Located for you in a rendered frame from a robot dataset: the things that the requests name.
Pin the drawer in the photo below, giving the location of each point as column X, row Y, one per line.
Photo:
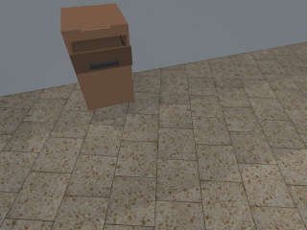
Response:
column 100, row 50

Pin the cabinet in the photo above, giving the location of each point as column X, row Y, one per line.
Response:
column 108, row 88

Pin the handle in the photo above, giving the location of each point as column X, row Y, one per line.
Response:
column 104, row 71
column 93, row 31
column 104, row 64

